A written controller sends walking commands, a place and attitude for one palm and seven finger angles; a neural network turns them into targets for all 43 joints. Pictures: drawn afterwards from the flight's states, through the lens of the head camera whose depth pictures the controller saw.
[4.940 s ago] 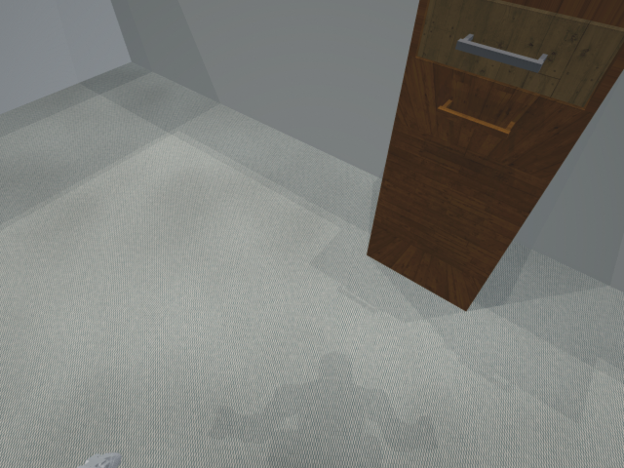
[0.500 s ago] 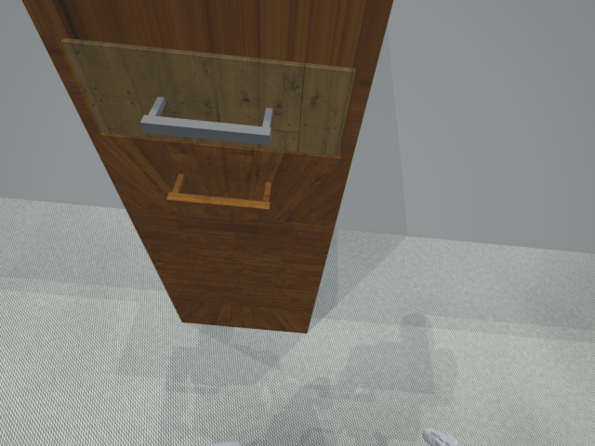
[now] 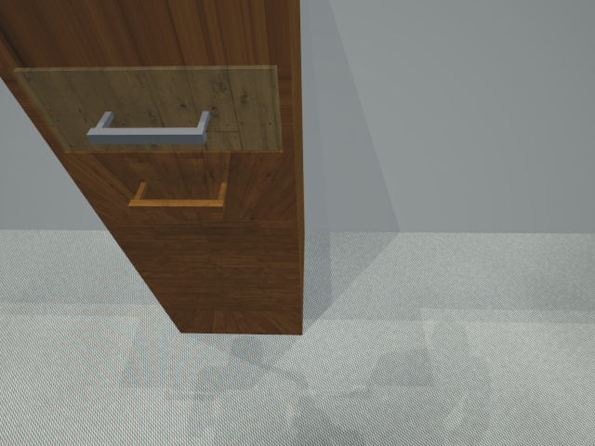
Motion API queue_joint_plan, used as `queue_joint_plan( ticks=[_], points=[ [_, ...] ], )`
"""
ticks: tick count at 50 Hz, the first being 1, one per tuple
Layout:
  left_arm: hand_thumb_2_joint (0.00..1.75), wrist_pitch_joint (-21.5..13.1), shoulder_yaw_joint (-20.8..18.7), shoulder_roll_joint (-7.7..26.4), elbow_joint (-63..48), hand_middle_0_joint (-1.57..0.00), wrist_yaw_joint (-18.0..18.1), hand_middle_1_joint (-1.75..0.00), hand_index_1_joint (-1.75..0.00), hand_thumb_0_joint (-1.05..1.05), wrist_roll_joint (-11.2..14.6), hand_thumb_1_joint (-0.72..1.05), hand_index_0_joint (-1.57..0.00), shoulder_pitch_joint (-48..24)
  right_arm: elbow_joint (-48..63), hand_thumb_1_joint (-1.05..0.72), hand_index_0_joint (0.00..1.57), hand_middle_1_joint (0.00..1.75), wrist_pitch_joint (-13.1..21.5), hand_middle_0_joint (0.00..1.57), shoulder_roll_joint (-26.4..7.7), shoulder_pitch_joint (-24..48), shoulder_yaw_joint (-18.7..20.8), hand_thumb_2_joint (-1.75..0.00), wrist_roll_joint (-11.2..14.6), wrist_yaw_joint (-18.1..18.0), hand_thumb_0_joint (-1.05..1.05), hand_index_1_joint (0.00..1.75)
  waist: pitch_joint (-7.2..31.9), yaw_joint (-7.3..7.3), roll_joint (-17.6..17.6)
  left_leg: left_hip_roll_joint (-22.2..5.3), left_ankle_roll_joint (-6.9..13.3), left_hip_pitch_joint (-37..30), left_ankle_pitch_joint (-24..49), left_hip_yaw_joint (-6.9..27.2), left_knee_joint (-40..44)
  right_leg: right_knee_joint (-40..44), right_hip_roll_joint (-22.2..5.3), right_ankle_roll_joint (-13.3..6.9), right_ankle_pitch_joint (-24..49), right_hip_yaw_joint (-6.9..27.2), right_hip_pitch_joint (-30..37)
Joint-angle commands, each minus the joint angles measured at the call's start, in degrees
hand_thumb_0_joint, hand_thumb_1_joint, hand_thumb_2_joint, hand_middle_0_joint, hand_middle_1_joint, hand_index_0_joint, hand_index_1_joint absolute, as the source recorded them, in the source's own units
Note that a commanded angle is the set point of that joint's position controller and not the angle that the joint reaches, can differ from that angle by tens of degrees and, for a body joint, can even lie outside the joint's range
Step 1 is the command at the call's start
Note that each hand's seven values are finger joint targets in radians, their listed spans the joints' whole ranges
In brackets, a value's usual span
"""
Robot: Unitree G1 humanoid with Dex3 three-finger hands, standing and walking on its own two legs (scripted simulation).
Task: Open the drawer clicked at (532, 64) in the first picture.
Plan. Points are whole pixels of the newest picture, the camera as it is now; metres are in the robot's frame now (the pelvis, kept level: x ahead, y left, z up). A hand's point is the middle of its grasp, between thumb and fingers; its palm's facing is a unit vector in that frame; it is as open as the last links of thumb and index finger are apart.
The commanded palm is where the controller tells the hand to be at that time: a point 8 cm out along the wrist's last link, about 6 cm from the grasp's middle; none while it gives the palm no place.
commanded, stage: come to a stop and stand still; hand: left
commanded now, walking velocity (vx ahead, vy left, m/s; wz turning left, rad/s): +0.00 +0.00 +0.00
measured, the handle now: (151, 127) +0.53 +0.26 +0.14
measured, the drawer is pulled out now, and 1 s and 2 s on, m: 0.00 0.00 0.00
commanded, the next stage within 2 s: look again from close up in 0.30 s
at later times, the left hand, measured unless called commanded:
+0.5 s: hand out of the picture -0.05 +0.17 -0.17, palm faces +0.03 -0.98 -0.19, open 7.4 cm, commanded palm none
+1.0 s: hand out of the picture +0.01 +0.20 -0.17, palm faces +0.02 -0.98 -0.22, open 7.3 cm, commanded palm +0.09 +0.24 -0.07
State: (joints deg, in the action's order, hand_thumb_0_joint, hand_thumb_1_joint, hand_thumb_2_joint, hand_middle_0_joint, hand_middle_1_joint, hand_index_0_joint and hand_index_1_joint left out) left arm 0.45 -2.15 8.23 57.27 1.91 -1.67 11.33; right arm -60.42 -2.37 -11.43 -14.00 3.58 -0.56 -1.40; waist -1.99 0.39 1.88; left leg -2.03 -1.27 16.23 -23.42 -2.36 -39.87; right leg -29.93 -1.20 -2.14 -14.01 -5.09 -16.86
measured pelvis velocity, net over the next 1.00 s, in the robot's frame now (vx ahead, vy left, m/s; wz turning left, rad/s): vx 0.00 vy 0.02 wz -0.01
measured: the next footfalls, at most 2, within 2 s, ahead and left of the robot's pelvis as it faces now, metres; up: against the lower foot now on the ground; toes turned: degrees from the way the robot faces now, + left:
left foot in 0.04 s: +0.00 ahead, +0.13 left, +0.00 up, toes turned +3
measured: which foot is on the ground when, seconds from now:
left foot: up 0.00-0.02, down 0.04-1.00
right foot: down 0.00-1.00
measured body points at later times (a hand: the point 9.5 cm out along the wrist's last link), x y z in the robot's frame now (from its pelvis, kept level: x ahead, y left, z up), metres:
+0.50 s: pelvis -0.01 +0.01 +0.00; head +0.00 +0.00 +0.45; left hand -0.05 +0.22 -0.16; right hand -0.03 -0.21 -0.16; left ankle -0.04 +0.13 -0.74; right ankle +0.02 -0.10 -0.74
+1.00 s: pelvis +0.00 +0.02 +0.00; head +0.01 +0.01 +0.45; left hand +0.01 +0.25 -0.15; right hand -0.02 -0.19 -0.16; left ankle -0.04 +0.13 -0.74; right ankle +0.02 -0.10 -0.74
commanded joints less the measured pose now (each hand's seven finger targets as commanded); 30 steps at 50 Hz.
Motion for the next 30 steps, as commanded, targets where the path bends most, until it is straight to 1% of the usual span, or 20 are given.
queue_joint_plan(
  ticks=[1,2,3,4,5,6,7,8,10,15,16,19,20,21,22,23,24,25,28,30],
  points=[
    [0.90,-0.86,-0.79,7.26,0.06,-0.20,0.17,-0.30,-0.30,0.00,1.63,0.90,-0.20,3.85,-0.29,-0.90,0.20,0.30,2.64,0.20,-1.63,-4.77,-1.39,-0.90,-0.21,-0.41,0.00,0.30,6.51,-0.74,-1.72,-4.26,1.96,-9.87,17.80,4.96,19.75,6.00,-7.82,-1.75,12.35,9.10,4.40],
    [0.90,-0.84,-0.45,6.13,0.42,-0.20,-0.01,-0.30,-0.30,0.00,1.61,0.90,-0.20,4.06,-0.20,-0.90,0.20,0.30,2.93,0.20,-3.03,-3.09,-1.39,-0.90,-0.43,-0.50,0.00,0.30,5.90,-1.78,1.26,-7.52,3.23,-8.04,21.65,7.19,19.53,6.75,-5.25,0.19,10.00,7.19,4.92],
    [0.90,-0.99,-0.30,5.78,0.61,-0.20,-0.15,-0.30,-0.30,0.00,1.45,0.90,-0.20,3.93,-0.29,-0.90,0.20,0.30,3.05,0.20,-3.91,-2.72,-1.42,-0.90,-0.46,-0.70,0.00,0.30,5.13,-2.07,-0.25,-8.47,3.46,-5.55,21.42,7.24,18.68,7.33,-4.61,0.86,9.96,6.29,7.03],
    [0.90,-0.75,-0.26,5.88,1.85,-0.20,-0.12,-0.30,-0.30,0.00,1.43,0.90,-0.20,2.91,-1.49,-0.90,0.20,0.30,3.37,0.20,-2.92,-2.07,-1.66,-0.90,-0.39,-0.66,0.00,0.30,4.47,-1.86,5.05,-7.86,3.23,-3.81,21.31,6.74,20.82,6.30,-4.68,1.18,10.30,4.75,8.82],
    [0.90,-0.61,-0.24,6.23,2.34,-0.20,-0.09,-0.30,-0.30,0.00,1.43,0.90,-0.20,2.70,-1.92,-0.90,0.20,0.30,3.20,0.20,-2.29,-1.97,-1.93,-0.90,-0.34,-0.66,0.00,0.30,2.92,-2.04,5.79,-7.36,2.96,-1.76,17.92,6.34,22.42,6.61,-4.35,1.26,8.57,4.40,10.31],
    [0.90,-0.63,-0.19,6.06,3.11,-0.20,-0.16,-0.30,-0.30,0.00,1.38,0.90,-0.20,3.50,-2.15,-0.90,0.20,0.30,3.16,0.20,-1.99,-1.79,-2.02,-0.90,-0.36,-0.68,0.00,0.30,2.07,-2.37,5.28,-6.71,2.70,-1.26,14.79,5.80,23.01,7.52,-4.45,1.14,8.19,4.77,10.58],
    [0.90,-0.70,-0.10,6.17,3.85,-0.20,-0.19,-0.30,-0.30,0.00,1.37,0.90,-0.20,3.75,-2.51,-0.90,0.20,0.30,3.07,0.20,-1.65,-2.31,-2.07,-0.90,-0.35,-0.69,0.00,0.30,1.22,-2.11,4.57,-6.06,2.42,-0.80,12.08,5.36,23.49,8.55,-4.62,0.92,7.58,5.46,10.77],
    [0.90,-0.69,0.07,6.18,4.39,-0.20,-0.20,-0.30,-0.30,0.00,1.36,0.90,-0.20,4.17,-2.76,-0.90,0.20,0.30,2.89,0.20,-1.61,-2.60,-2.00,-0.90,-0.32,-0.65,0.00,0.30,-0.32,-2.17,2.57,-5.68,2.23,-0.89,9.64,5.29,23.56,9.64,-4.63,0.95,5.86,5.78,9.68],
    [0.90,-0.68,0.25,5.95,4.99,-0.20,-0.24,-0.30,-0.30,0.00,1.30,0.90,-0.20,4.19,-3.15,-0.90,0.20,0.30,2.55,0.20,-0.97,-4.15,-2.04,-0.90,-0.37,-0.62,0.00,0.30,-2.86,-1.48,0.70,-4.58,2.10,-0.23,5.95,4.43,24.01,11.95,-4.96,0.95,1.42,7.06,7.84],
    [0.90,-0.92,0.51,5.49,5.95,-0.20,-0.15,-0.30,-0.30,0.00,1.20,0.90,-0.20,5.80,-4.06,-0.90,0.20,0.30,2.28,0.20,-0.28,-7.21,-2.27,-0.90,-0.39,-0.57,0.00,0.30,-3.94,-0.57,-3.68,-3.27,2.20,-2.26,5.79,2.92,22.72,14.90,-5.35,1.08,-4.50,8.65,4.39],
    [0.90,-1.06,0.51,5.19,6.05,-0.20,-0.11,-0.30,-0.30,0.00,1.19,0.90,-0.20,6.28,-4.18,-0.90,0.20,0.30,2.38,0.20,-0.10,-7.70,-2.27,-0.90,-0.39,-0.58,0.00,0.30,-3.14,-0.44,-4.27,-3.21,2.27,-3.04,6.90,2.70,22.47,15.03,-5.50,1.01,-4.13,8.90,4.51],
    [0.90,-1.31,0.68,4.86,6.51,-0.20,-0.02,-0.30,-0.30,0.00,1.23,0.90,-0.20,7.22,-4.38,-0.90,0.20,0.30,2.59,0.20,-0.03,-8.35,-2.50,-0.90,-0.28,-0.61,0.00,0.30,-2.43,-0.23,-3.74,-3.38,2.26,-3.86,7.86,2.53,22.34,14.69,-5.37,0.92,-2.96,8.76,4.37],
    [0.90,-2.79,1.11,6.41,7.66,-0.20,2.45,-0.30,-0.30,0.00,0.30,0.90,-0.20,12.87,-0.65,-0.90,0.20,0.30,3.99,0.20,-2.70,-1.71,-2.38,-0.90,-0.10,0.13,0.00,0.30,-4.23,-2.85,-2.96,-3.75,0.49,0.61,9.11,-0.45,10.78,9.31,-8.33,2.58,23.55,10.09,6.28],
    [0.90,-3.36,0.85,9.04,5.76,-0.20,1.85,-0.30,-0.30,0.00,0.69,0.90,-0.20,11.71,1.21,-0.90,0.20,0.30,3.19,0.20,0.58,-5.88,-2.47,-0.90,0.08,0.14,0.00,0.30,3.09,0.41,-2.24,-1.05,0.77,-2.21,2.03,1.52,9.22,12.06,-11.86,-0.73,9.89,14.55,6.27],
    [0.90,-3.48,0.90,8.49,4.73,-0.20,1.36,-0.30,-0.30,0.00,0.61,0.90,-0.20,9.04,0.66,-0.90,0.20,0.30,3.25,0.20,0.79,-8.22,-2.60,-0.90,0.02,0.31,0.00,0.30,4.36,1.71,-2.05,-1.24,1.14,-5.25,3.66,1.43,10.26,12.97,-10.87,-2.84,-4.42,13.24,2.17],
    [0.90,-3.46,0.81,8.26,3.83,-0.20,1.03,-0.30,-0.30,0.00,0.65,0.90,-0.20,7.42,0.56,-0.90,0.20,0.30,3.44,0.20,1.06,-9.95,-2.71,-0.90,-0.46,0.55,0.00,0.30,4.91,2.19,0.48,-0.87,1.46,-7.42,7.24,1.43,11.67,11.44,-9.14,-3.16,-6.60,11.51,-0.17],
    [0.90,-3.26,1.02,7.01,3.75,-0.20,0.72,-0.30,-0.30,0.00,0.75,0.90,-0.20,7.14,0.65,-0.90,0.20,0.30,3.71,0.20,0.76,-10.55,-2.76,-0.90,-0.51,0.47,0.00,0.30,2.47,2.16,1.01,-1.70,1.96,-5.85,8.08,2.32,13.40,10.23,-7.52,-2.32,-7.86,9.98,-1.63],
    [0.90,-3.08,1.38,5.98,3.95,-0.20,0.50,-0.30,-0.30,0.00,0.84,0.90,-0.20,7.37,0.85,-0.90,0.20,0.30,3.91,0.20,0.55,-10.35,-2.90,-0.90,-0.45,0.33,0.00,0.30,0.01,1.66,1.35,-2.49,2.53,-3.47,9.16,3.67,15.58,9.03,-6.05,-1.65,-6.47,9.16,-1.19],
    [0.90,-2.63,1.96,4.58,4.79,-0.20,0.13,-0.30,-0.30,0.00,1.02,0.90,-0.20,8.73,1.39,-0.90,0.20,0.30,4.39,0.20,-0.58,-9.55,-3.24,-0.90,-0.32,-0.02,0.00,0.30,-2.78,0.29,-0.71,-3.91,3.54,1.06,8.76,6.01,19.61,6.68,-4.28,-0.69,-1.94,6.94,2.62],
    [0.90,-2.62,2.10,4.04,5.18,-0.20,0.06,-0.30,-0.30,0.00,1.12,0.90,-0.20,9.31,1.26,-0.90,0.20,0.30,4.69,0.20,-1.23,-9.44,-3.37,-0.90,-0.23,-0.13,0.00,0.30,-3.33,-0.09,-2.06,-3.91,3.66,1.70,9.16,6.12,20.72,6.11,-4.25,-0.48,0.64,6.71,4.29]
  ],
)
